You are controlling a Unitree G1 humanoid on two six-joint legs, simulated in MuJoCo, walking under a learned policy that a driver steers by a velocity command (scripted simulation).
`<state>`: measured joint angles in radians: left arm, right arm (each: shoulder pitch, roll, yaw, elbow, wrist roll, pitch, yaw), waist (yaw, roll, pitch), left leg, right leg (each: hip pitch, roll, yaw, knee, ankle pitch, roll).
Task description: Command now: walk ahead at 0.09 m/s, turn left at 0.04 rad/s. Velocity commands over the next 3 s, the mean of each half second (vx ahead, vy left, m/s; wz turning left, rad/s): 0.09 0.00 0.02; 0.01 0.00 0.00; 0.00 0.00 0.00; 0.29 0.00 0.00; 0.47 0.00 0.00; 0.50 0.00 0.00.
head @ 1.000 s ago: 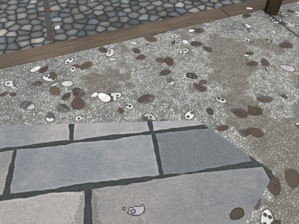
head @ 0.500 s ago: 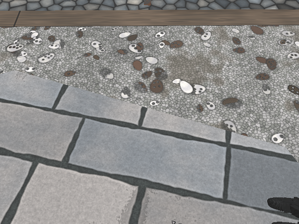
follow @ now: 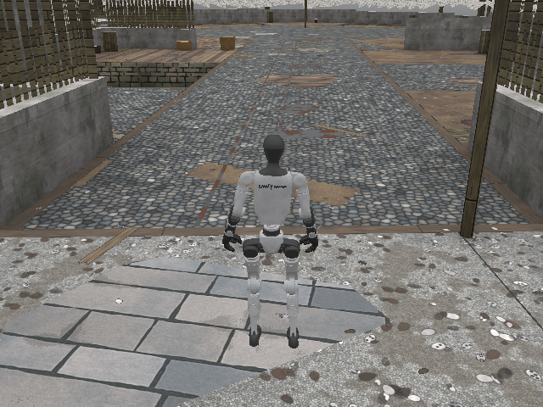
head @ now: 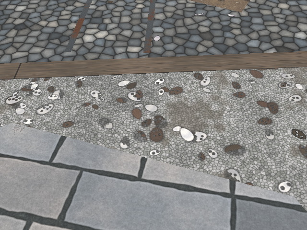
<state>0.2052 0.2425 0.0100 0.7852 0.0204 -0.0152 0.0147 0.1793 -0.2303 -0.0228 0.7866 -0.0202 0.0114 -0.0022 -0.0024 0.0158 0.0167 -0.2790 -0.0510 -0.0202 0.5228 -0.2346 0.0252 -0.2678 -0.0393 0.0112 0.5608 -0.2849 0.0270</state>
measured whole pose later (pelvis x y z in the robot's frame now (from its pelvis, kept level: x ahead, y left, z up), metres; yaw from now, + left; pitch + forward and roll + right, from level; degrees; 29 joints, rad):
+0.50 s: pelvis +0.06 +0.00 +0.00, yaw +0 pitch -1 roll +0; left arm 0.17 0.26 0.02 0.85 0.00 0.01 0.03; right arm 0.14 -0.23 -0.03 0.94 0.01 0.00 -0.01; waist 0.00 -0.01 0.03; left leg -0.18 -0.04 -0.03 0.54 -0.35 0.03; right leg -0.14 -0.03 0.01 0.52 -0.36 0.03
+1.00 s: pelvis +0.03 +0.00 +0.01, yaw +0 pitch -2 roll +0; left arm 0.23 0.23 0.02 1.04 0.01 0.00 0.05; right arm 0.13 -0.23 -0.03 1.11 0.00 0.02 -0.03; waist 0.00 -0.01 0.05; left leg -0.17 -0.04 -0.03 0.48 -0.27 0.03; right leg -0.14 -0.03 0.01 0.47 -0.29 0.03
